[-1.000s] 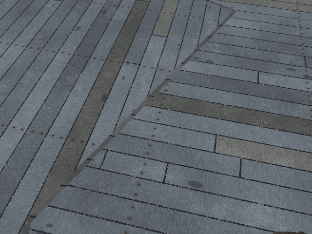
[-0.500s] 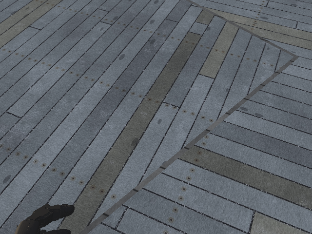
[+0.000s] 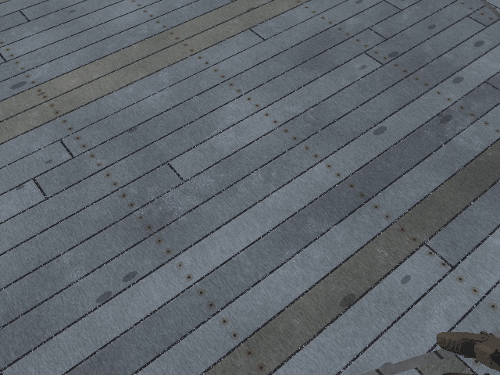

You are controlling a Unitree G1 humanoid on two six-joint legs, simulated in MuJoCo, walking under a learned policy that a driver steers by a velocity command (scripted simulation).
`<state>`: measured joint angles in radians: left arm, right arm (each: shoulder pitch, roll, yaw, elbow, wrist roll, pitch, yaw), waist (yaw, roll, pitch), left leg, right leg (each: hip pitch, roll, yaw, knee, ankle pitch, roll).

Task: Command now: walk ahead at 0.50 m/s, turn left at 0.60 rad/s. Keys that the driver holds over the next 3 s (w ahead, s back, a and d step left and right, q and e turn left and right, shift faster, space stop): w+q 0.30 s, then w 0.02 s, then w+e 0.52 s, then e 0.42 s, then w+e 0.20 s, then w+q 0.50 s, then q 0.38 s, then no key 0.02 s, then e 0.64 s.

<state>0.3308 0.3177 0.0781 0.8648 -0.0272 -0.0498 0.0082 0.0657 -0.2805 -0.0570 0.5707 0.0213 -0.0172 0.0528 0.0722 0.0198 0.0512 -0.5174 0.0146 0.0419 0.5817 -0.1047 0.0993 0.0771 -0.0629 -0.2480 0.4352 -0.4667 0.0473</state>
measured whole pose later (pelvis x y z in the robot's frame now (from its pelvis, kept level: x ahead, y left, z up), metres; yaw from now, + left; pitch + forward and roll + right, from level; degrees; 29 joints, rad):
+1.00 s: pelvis +0.55 +0.04 +0.01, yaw -3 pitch +2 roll +1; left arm 0.40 0.31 0.07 0.77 -0.02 -0.01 0.03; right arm 0.01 -0.26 -0.03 0.62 -0.02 -0.11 0.01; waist 0.10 -0.02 0.02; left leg -0.44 -0.04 -0.06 0.48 -0.08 0.01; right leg -0.19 0.10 0.23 0.76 -0.54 -0.02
